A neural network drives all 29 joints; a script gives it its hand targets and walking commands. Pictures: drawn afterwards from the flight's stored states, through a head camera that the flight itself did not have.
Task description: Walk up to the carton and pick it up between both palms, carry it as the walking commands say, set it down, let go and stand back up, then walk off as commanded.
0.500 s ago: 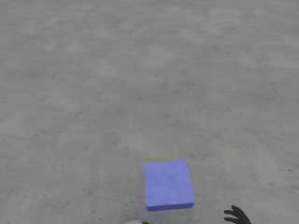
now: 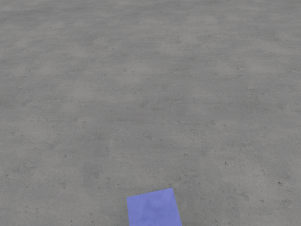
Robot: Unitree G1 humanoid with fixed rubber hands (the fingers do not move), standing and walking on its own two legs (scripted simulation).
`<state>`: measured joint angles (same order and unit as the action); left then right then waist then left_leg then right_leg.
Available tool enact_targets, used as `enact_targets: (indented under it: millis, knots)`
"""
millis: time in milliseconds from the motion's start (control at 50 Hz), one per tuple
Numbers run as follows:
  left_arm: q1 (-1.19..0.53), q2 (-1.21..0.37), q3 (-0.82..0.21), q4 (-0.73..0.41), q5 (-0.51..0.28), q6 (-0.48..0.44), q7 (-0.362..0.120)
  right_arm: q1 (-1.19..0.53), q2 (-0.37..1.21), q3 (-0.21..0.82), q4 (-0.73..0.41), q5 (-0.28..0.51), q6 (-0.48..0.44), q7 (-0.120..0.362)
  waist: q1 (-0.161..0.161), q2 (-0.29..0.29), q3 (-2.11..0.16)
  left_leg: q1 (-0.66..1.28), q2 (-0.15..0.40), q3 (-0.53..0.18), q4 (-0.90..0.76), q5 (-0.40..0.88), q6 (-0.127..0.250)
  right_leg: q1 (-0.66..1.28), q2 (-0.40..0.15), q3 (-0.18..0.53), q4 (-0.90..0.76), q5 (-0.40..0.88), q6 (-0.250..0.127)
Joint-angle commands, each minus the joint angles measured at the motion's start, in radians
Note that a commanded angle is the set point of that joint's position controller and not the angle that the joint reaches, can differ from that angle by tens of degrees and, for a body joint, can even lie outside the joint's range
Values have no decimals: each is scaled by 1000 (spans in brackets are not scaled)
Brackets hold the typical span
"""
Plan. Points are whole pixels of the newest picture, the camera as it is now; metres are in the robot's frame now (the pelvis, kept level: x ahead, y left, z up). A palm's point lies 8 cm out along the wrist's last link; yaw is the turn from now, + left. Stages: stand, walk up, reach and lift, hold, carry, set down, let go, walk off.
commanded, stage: walk up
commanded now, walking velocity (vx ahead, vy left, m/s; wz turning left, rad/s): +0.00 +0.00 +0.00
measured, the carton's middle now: (154, 218) +0.27 +0.05 -0.70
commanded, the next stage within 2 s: none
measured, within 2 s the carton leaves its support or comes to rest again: neither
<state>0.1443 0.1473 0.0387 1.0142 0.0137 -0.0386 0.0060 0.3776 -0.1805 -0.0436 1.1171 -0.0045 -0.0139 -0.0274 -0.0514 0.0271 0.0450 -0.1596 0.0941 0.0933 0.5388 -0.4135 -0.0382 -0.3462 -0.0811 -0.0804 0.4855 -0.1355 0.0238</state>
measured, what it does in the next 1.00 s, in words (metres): steps on the spot: left foot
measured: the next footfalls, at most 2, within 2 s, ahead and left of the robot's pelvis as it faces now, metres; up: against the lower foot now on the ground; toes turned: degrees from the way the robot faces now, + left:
left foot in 0.22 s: +0.04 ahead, +0.12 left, +0.00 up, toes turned +4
left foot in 1.20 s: +0.05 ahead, +0.24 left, +0.00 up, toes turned +8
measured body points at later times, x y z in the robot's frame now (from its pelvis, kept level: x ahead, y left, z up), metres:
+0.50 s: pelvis +0.04 +0.03 +0.01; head +0.04 +0.03 +0.46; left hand +0.03 +0.24 -0.15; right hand +0.04 -0.19 -0.15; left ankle +0.00 +0.12 -0.73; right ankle +0.07 -0.13 -0.73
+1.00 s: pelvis +0.04 +0.04 +0.00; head +0.06 +0.03 +0.45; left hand +0.05 +0.26 -0.15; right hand +0.03 -0.20 -0.16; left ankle +0.00 +0.12 -0.71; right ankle +0.07 -0.13 -0.73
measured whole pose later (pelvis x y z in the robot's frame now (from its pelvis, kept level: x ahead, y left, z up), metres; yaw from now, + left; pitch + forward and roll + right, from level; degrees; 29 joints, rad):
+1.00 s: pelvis +0.04 +0.04 +0.00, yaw +3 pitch -2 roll +0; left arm 0.22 0.12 0.04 1.09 0.01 -0.01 0.05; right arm 0.29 -0.17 -0.05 1.12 0.01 0.02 -0.04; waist 0.00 0.02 0.08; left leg -0.24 -0.03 0.06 0.70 -0.35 0.01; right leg -0.21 -0.14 -0.11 0.46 -0.20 0.07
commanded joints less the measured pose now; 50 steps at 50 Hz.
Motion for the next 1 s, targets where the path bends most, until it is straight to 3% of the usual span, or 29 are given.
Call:
enact_targets:
  millis: [0, 20, 40, 80, 120, 180, 220, 240, 260, 300, 340, 380, 400, 500, 560, 600, 620, 640, 680, 720, 760, 820, 860, 880, 900, 920, 940, 960, 980]
  knots:
    - [75, 119, 23, -19, 3, 8, 18, 118, 2, 9, -21, 12, 24, -8, 32, -243, -83, -167, -26, 6, 124, -99, 28, 248, -262, 229, -184, 263, -130]
    - [92, 126, 13, -21, -9, 14, 18, 126, -6, 16, -5, 7, 32, -5, 41, -318, -77, -173, -30, -25, 142, -95, 26, 247, -247, 244, -201, 279, -131]
    - [89, 121, 15, -19, -16, 27, 27, 50, -61, -6, -23, -1, 33, -2, 45, -268, -109, -124, -34, -53, 160, -91, 43, 175, -214, 229, -244, 151, -136]
    - [52, 101, 2, -27, -5, 24, 30, 61, -47, 0, -30, 7, 28, 2, 14, -305, -97, -108, -38, -43, 78, 14, 35, 176, -168, 170, -215, 120, -117]
    - [63, 143, 8, -22, 0, 34, 36, 78, -54, -5, -15, -12, 40, -5, 39, -233, -87, -74, -55, -59, 169, -35, 35, 105, -196, 195, -274, -65, -129]
    - [27, 102, -2, -12, -11, 43, 35, 64, 0, 16, -3, -5, 32, -6, 6, -128, 33, -43, -34, -39, -65, 179, 21, 15, -166, 169, -273, -221, -104]
    - [-11, 107, 18, -2, -5, 52, 14, 23, -50, 12, -39, -8, 16, 2, 2, -158, 28, -10, 17, -120, -197, 252, 37, 1, -105, 124, -222, -259, -60]
    - [48, 84, 14, -18, -10, 49, 12, 9, -77, 15, -24, -11, 9, -4, 58, 14, -32, -122, 52, -138, -253, 174, 41, 167, -57, 88, -134, -117, -41]
    - [77, 44, 5, 1, -21, 53, 16, -38, -45, 18, -26, -2, 3, -9, 78, 81, 29, -169, 39, -143, -286, 101, 41, 199, -49, 80, -149, -34, -8]
    - [115, 49, 6, 30, -14, 41, 22, -80, -34, 22, -29, -5, -11, -4, 98, 96, 1, -164, 42, -148, -313, 203, 50, 302, -43, 59, -126, 71, -10]
    - [132, 61, 0, 58, -1, 35, 17, -49, -41, 28, -7, 9, -13, 0, 67, 8, 63, -89, 26, -125, -305, 238, 53, 193, -45, 70, -139, 64, -9]
    - [163, 66, 0, 60, -6, 28, 20, -30, -81, 10, 0, 1, -16, -8, 63, 19, 10, 5, 25, -113, -273, 337, 68, 202, -52, 63, -158, 104, -6]
    - [152, 39, -9, 79, -14, 25, 20, 4, -65, 10, 13, 2, -13, -6, 57, -47, 36, -38, 20, -122, -263, 325, 65, 203, -53, 53, -148, 76, 11]
    - [126, 90, 1, 77, -2, 22, 28, -53, -35, 16, -3, 4, -16, -13, 41, 46, -11, 46, 24, -134, -277, 328, 85, 177, -58, 54, -157, 70, -8]
    - [190, 17, -13, 115, -12, 19, 31, -20, -75, 11, 10, 10, -19, -13, 43, -14, 10, 52, 25, -110, -230, 490, 77, 179, -56, 38, -131, 132, 14]
    - [222, 56, -12, 139, -4, 25, 29, -17, -48, 21, 7, 11, -18, -17, 56, -67, 25, 41, 29, -113, -242, 449, 79, 176, -54, 38, -141, 116, 9]
    - [185, 42, -10, 143, -6, 31, 31, -24, -34, 19, 11, 3, -21, -10, 44, -65, 7, 64, 43, -113, -237, 508, 81, 184, -58, 39, -131, 144, 1]
    - [197, 34, -19, 144, -3, 29, 34, -38, -56, 10, 13, 4, -18, -7, 61, -4, 48, 20, 9, -102, -233, 435, 74, 171, -60, 50, -145, 101, 6]
    - [220, 29, -15, 153, -6, 41, 31, 6, -27, 23, 28, 8, -12, -8, 54, -9, 91, -14, 2, -103, -277, 327, 68, 165, -49, 40, -137, 65, 20]
    - [231, 54, -11, 147, -6, 38, 31, 0, -13, 22, 40, 1, -10, -12, 69, 16, 37, 18, 6, -110, -261, 358, 75, 192, -56, 29, -134, 82, 17]
    - [219, 28, -4, 146, -8, 30, 37, 3, -41, 19, 30, -6, -22, -15, 55, 33, 11, 79, 27, -94, -225, 624, 48, 177, -56, 26, -97, 152, 13]
    - [228, 19, -19, 150, -15, 26, 40, 23, -30, 27, 40, 10, -22, -17, 60, -21, -14, 54, 31, -114, -236, 529, 74, 209, -50, 33, -121, 102, 8]
    - [203, 36, -10, 138, -5, 25, 37, 6, -28, 23, 49, 12, -16, -21, 54, 5, 18, 26, 4, -91, -233, 528, 71, 232, -70, 39, -110, 170, 11]
    - [191, 38, 1, 148, -5, 31, 36, -33, -30, 26, 31, -1, -14, -17, 87, -53, 2, 25, 12, -102, -232, 476, 69, 249, -64, 42, -124, 153, 1]
    - [164, 59, -6, 127, 2, 22, 37, 8, -115, -16, 28, 13, -10, -26, 38, -25, -3, 35, 37, -89, -204, 550, 60, 226, -77, 14, -63, 189, 18]
    - [119, 159, 38, 65, -11, 24, 58, -38, -179, -40, -18, 10, 17, -18, 67, 49, 50, -95, -7, -76, 12, 781, 85, 274, -139, 33, 33, 524, 5]
    - [231, 226, 59, 62, -12, 18, 61, -104, -178, -51, -49, 26, 27, -24, 115, -43, -27, -220, -36, -33, 148, 581, 51, 399, -228, 84, 33, 782, -42]
    - [262, 247, 76, 61, -9, 27, 72, -108, -119, -44, -79, 24, 38, -22, 128, -102, -51, -320, -89, -20, 345, 227, 28, 435, -358, 165, -5, 933, -159]
    - [281, 261, 72, 57, 5, 38, 76, -96, -28, -26, -101, 7, 51, -19, 127, -252, -124, -253, -88, -82, 566, -166, 12, 303, -416, 162, -50, 861, -234]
